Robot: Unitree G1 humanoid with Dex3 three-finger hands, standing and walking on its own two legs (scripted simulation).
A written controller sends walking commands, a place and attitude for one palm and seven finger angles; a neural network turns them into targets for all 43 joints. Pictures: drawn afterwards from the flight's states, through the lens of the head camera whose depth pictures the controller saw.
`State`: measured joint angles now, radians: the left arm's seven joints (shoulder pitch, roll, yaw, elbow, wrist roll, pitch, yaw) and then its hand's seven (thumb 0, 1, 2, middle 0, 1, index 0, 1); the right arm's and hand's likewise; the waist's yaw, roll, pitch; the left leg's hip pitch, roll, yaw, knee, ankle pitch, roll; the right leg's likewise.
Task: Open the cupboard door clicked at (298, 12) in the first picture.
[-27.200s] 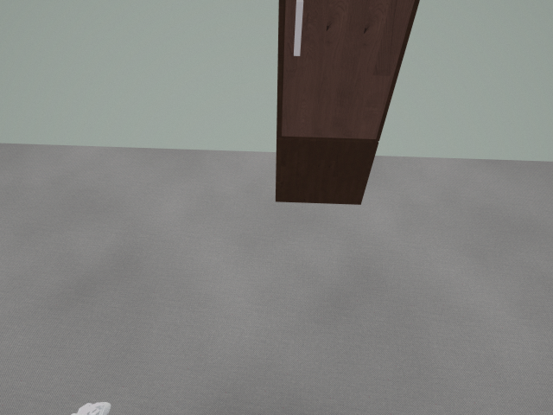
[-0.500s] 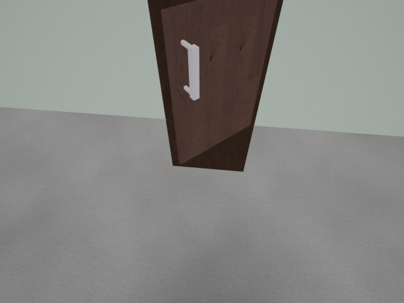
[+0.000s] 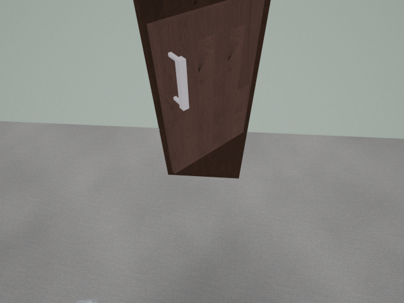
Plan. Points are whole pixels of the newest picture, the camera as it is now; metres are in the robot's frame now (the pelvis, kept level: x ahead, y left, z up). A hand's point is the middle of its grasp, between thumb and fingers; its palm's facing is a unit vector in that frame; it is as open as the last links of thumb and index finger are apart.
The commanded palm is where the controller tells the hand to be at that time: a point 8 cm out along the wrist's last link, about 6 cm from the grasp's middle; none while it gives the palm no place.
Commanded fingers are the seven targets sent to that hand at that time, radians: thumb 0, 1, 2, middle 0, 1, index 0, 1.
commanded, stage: look to check the result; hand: left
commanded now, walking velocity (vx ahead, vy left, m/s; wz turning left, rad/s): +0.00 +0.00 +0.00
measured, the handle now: (178, 82) +0.66 +0.10 +0.08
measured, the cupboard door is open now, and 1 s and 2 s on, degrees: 42 42 42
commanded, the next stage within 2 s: walk to a spot facing it in 0.52 s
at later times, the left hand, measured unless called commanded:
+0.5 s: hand out of the picture +0.09 +0.23 -0.15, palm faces -0.03 -0.94 -0.34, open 7.4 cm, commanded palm none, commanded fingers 0.00 0.90 0.90 -0.20 -0.30 -0.20 -0.30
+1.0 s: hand out of the picture +0.10 +0.20 -0.18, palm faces -0.14 -0.96 -0.25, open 7.4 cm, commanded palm none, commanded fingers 0.00 0.90 0.90 -0.20 -0.30 -0.20 -0.30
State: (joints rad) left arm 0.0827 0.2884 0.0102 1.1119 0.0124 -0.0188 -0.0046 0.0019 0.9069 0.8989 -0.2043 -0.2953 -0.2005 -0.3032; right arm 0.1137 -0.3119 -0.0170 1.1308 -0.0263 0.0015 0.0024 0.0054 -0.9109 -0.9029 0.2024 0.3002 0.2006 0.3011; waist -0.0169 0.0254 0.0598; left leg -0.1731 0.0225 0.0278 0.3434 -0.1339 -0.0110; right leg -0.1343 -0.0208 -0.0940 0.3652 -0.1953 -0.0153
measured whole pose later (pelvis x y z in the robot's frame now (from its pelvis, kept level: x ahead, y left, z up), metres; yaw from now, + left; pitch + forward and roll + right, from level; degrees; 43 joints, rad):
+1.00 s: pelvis +0.02 +0.00 -0.01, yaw -9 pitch +0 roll +1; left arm 0.17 0.24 0.04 1.02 0.02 0.06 -0.01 0.00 0.91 0.90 -0.20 -0.30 -0.20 -0.30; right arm 0.17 -0.22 -0.04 1.02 -0.03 0.03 -0.03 0.00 -0.91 -0.90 0.20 0.30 0.20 0.30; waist 0.00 -0.01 0.09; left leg -0.23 0.08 0.17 0.53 -0.29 -0.02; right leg -0.27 0.02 0.04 0.59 -0.30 -0.02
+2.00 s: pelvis +0.02 +0.00 -0.02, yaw -41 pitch +1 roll +0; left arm 0.16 0.26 0.07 0.90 0.02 0.06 -0.01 0.00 0.91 0.90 -0.20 -0.30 -0.20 -0.30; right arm 0.19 -0.27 -0.05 0.88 -0.01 0.02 -0.03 0.01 -0.91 -0.90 0.20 0.30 0.20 0.30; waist -0.01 -0.03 0.10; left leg -0.34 0.05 0.04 0.66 -0.40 -0.04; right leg -0.38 0.03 0.11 0.63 -0.28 0.02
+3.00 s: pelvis +0.08 -0.23 -0.02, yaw -75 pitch +1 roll +0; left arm 0.11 0.22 0.06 0.91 0.02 -0.03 -0.02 0.00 0.91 0.90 -0.20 -0.29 -0.20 -0.30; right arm 0.30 -0.24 -0.05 1.02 -0.03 0.01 0.01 0.01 -0.91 -0.90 0.20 0.30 0.20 0.30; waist -0.06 0.02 0.10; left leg -0.45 0.15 0.06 1.13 -0.41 -0.06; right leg -0.34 0.01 -0.09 0.59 -0.27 -0.05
